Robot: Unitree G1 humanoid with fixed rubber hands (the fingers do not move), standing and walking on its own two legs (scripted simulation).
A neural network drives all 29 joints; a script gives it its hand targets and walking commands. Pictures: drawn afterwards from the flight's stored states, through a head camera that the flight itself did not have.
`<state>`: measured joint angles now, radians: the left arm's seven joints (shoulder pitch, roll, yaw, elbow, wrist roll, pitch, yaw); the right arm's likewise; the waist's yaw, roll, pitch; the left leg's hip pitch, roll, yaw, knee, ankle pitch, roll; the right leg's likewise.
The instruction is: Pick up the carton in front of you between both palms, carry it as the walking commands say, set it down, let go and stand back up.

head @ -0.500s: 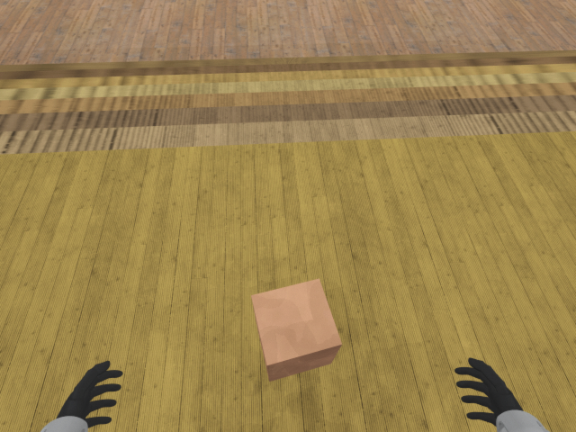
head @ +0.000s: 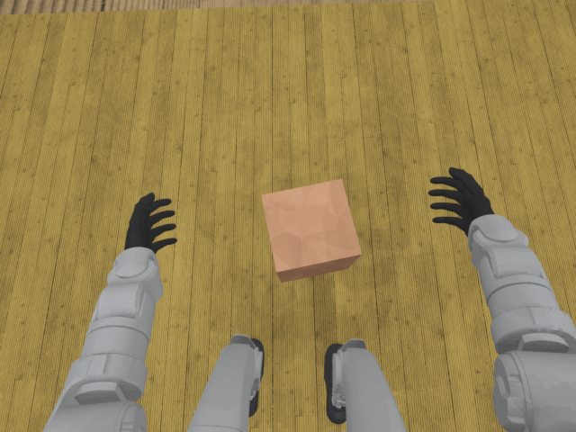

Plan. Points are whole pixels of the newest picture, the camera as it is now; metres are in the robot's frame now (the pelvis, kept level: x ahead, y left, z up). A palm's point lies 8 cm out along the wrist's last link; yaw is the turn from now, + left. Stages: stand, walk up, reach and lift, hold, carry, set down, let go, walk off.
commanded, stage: reach and lift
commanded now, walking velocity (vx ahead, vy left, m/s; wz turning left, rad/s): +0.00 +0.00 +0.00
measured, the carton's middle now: (308, 235) +0.50 -0.01 -0.56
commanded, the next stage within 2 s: none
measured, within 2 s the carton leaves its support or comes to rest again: neither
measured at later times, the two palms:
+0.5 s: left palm (203, 193) +0.46 +0.18 -0.16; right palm (420, 151) +0.56 -0.19 -0.16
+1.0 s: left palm (225, 233) +0.45 +0.19 -0.40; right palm (385, 208) +0.53 -0.19 -0.40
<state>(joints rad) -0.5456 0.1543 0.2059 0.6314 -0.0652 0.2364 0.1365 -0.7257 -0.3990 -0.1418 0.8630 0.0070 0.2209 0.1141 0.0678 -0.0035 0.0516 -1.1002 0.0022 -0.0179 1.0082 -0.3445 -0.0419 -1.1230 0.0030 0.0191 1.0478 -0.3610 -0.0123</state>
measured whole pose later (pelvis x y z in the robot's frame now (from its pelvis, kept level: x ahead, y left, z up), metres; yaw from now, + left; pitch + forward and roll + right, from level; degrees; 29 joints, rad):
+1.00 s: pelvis -0.05 +0.00 -0.24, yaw +4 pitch +46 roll +6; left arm -1.21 0.10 0.30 0.80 -0.15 0.13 0.23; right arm -1.47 -0.55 -0.02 1.12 0.10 0.13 0.04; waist 0.08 0.03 0.16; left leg -2.16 -0.06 -0.01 1.86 -0.50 -0.08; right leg -2.20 0.04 0.09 1.93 -0.53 0.02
